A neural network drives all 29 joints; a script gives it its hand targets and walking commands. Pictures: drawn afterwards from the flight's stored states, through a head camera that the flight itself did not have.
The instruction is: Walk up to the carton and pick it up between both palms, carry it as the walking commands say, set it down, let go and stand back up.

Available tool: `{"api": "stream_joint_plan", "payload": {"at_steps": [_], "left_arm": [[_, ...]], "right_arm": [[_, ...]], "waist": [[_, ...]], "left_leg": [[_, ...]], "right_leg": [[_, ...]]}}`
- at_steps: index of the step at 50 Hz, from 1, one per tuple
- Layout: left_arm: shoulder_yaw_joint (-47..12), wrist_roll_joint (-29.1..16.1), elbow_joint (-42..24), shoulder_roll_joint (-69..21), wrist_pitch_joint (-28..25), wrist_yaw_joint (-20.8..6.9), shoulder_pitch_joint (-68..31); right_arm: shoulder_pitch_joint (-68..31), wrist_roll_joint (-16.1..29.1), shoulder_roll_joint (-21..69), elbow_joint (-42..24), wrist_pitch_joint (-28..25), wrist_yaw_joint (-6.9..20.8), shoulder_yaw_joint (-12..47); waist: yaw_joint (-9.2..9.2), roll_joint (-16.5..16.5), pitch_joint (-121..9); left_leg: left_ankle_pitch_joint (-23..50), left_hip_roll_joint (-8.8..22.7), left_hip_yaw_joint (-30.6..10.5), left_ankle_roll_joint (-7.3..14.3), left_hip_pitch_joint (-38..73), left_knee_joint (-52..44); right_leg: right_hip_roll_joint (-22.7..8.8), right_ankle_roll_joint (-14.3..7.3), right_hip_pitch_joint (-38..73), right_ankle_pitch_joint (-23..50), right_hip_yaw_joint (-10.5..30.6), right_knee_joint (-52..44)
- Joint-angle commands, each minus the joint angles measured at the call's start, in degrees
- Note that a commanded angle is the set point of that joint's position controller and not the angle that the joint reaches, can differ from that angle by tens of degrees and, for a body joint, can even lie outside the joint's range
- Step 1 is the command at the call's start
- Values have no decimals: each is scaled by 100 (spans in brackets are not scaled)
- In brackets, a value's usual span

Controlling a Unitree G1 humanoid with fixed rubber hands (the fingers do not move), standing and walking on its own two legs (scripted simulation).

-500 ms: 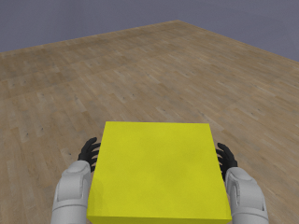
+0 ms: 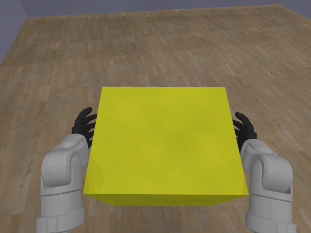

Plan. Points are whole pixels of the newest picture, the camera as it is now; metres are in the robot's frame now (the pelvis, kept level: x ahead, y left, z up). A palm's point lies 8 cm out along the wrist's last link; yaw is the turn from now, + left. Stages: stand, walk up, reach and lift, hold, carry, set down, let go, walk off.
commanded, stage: carry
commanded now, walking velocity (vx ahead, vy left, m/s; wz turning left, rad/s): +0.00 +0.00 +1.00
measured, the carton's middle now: (162, 153) +0.33 +0.00 +0.04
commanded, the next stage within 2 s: none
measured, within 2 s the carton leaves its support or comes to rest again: neither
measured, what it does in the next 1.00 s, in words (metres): steps on the spot, turning left: right foot, then left foot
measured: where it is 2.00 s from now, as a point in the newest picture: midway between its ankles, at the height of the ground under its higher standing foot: outside the picture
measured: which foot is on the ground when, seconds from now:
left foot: down 0.00-0.38, up 0.40-0.80, down 0.82-1.00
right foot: up 0.00-0.36, down 0.38-0.82, up 0.84-1.00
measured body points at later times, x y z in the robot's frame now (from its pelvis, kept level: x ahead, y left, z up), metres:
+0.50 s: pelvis +0.00 -0.06 +0.02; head +0.04 -0.06 +0.47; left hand +0.21 +0.25 +0.12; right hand +0.38 -0.09 +0.10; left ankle -0.02 +0.06 -0.65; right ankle +0.02 -0.15 -0.72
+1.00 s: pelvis -0.04 -0.01 +0.01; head -0.01 +0.02 +0.45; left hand +0.01 +0.37 +0.08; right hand +0.31 +0.13 +0.08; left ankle -0.07 +0.07 -0.72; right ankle +0.04 -0.13 -0.65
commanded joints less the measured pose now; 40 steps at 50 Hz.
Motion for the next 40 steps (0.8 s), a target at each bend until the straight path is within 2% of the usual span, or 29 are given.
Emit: {"api": "stream_joint_plan", "payload": {"at_steps": [1, 4, 9, 13, 16, 18, 19, 20, 21, 22, 23, 24, 25, 26, 27, 29, 33, 36, 38, 39, 40], "left_arm": [[-4082, -1265, -650, -4810, 264, -125, -3365], [-4088, -1301, -701, -4795, 218, -59, -3204], [-4113, -1293, -860, -4712, 140, 25, -3237], [-4103, -1268, -1005, -4627, 80, 62, -3195], [-4069, -1273, -1105, -4526, 42, 67, -3136], [-3999, -1281, -1152, -4438, 21, 58, -3068], [-3943, -1268, -1143, -4404, 22, 46, -2940], [-3869, -1251, -1112, -4294, 15, 56, -2875], [-3805, -1113, -918, -4254, 22, 65, -2490], [-3846, -1037, -845, -4386, -1, 10, -2550], [-3783, -1039, -1017, -4421, -38, -28, -2808], [-3804, -1061, -1154, -4403, -90, -34, -3108], [-3834, -1105, -1226, -4379, -115, -49, -3229], [-3827, -1104, -1235, -4272, -97, -59, -3116], [-3762, -1079, -1196, -4142, -63, -67, -2944], [-3643, -1031, -1103, -4028, 7, -91, -2627], [-3596, -1052, -1044, -3976, 97, -146, -2469], [-3653, -1120, -910, -4071, 109, -184, -2928], [-3683, -1141, -726, -4150, 127, -190, -2975], [-3694, -1143, -613, -4173, 143, -185, -2959], [-3701, -1151, -530, -4183, 167, -187, -2854]], "right_arm": [[-3050, 891, 4279, -951, 313, -44, 3615], [-2794, 842, 4160, -960, 315, -91, 3580], [-2848, 903, 4030, -1150, 259, -88, 3653], [-2871, 975, 4001, -1283, 207, -71, 3751], [-2865, 997, 3986, -1338, 171, -80, 3813], [-2897, 989, 3960, -1359, 149, -106, 3848], [-2820, 963, 3939, -1346, 151, -131, 3851], [-2545, 911, 3990, -1237, 168, -158, 3857], [-2339, 869, 4010, -1316, 204, -138, 3952], [-3095, 1054, 4199, -1553, 126, -137, 4176], [-3483, 1232, 4411, -1658, 91, -102, 4330], [-3695, 1295, 4501, -1646, 52, -82, 4367], [-3637, 1294, 4563, -1558, 36, -71, 4356], [-3345, 1229, 4516, -1416, 68, -80, 4283], [-3130, 1164, 4453, -1293, 115, -113, 4224], [-2995, 1130, 4431, -1253, 189, -162, 4235], [-2907, 1115, 4492, -1166, 291, -194, 4243], [-3139, 1107, 4495, -1001, 271, -217, 4197], [-3149, 1061, 4431, -852, 268, -218, 4100], [-3094, 1028, 4385, -736, 277, -209, 4033], [-2872, 987, 4348, -612, 289, -188, 3953]], "waist": [[-63, 378, -1778], [-83, 533, -1789], [-85, 791, -1983], [-75, 944, -2163], [-68, 1092, -2234], [-2, 1103, -2299], [97, 883, -2364], [122, -486, -2292], [84, -1926, -2074], [57, -922, -1668], [74, -311, -1573], [41, -174, -1539], [12, -330, -1501], [0, -563, -1410], [1, -764, -1314], [27, -967, -1226], [76, -1284, -1300], [69, -1430, -1484], [110, -1511, -1612], [88, -1456, -1685], [-18, -1102, -1842]], "left_leg": [[1929, 1520, -2281, 252, 2063, -1382], [1720, 1363, -2393, 125, 2061, -1470], [2312, 1275, -2891, 156, 2505, -1367], [2629, 1139, -3134, 103, 2455, -1351], [2679, 1014, -3231, -34, 2199, -1436], [2333, 813, -2955, -291, 1483, -1416], [1644, 603, -2603, -528, 594, -1145], [-359, 21, -1830, -687, -630, -239], [-2174, -316, -706, -812, -1966, 1562], [-1817, 369, -504, -907, -2228, 2415], [-1457, 500, -530, -924, -1960, 2836], [-1074, 573, -511, -899, -1754, 3081], [-755, 634, -446, -890, -1638, 3136], [-589, 638, -315, -914, -1572, 3041], [-576, 634, -131, -948, -1564, 2910], [-704, 590, 165, -983, -1533, 2618], [-691, 478, 528, -846, -1308, 1797], [-645, 301, 689, -713, -678, 988], [-714, 206, 756, -665, -356, 428], [-567, 184, 751, -650, -105, -58], [89, 235, 561, -618, 575, -868]], "right_leg": [[-102, 51, -775, 509, 264, 259], [127, 33, -524, 577, 200, -412], [408, -32, -441, 427, 292, -1200], [647, -135, 66, 478, 284, -1893], [837, -252, 803, 546, 205, -2874], [773, -371, 1997, 815, 163, -4003], [421, -483, 3146, 1285, 311, -4805], [-858, -776, 4128, 1414, 1339, -5206], [-2716, -1525, 4172, 2896, 2722, -5180], [-2681, -1619, 3743, 4406, 1975, -4754], [-2253, -1500, 3436, 4778, 1307, -4578], [-1872, -1294, 3265, 4678, 723, -4471], [-1584, -1124, 3264, 4561, 295, -4390], [-1419, -1044, 3259, 4496, -5, -4381], [-1383, -1028, 3272, 4626, -164, -4373], [-1412, -1025, 3311, 5194, -427, -4224], [-1531, -903, 3519, 5736, -925, -3852], [-1554, -797, 3396, 5753, -1090, -3477], [-1684, -772, 3433, 5699, -1039, -3150], [-1717, -702, 3438, 5699, -1035, -2881], [-1621, -507, 3131, 5483, -1121, -2375]]}}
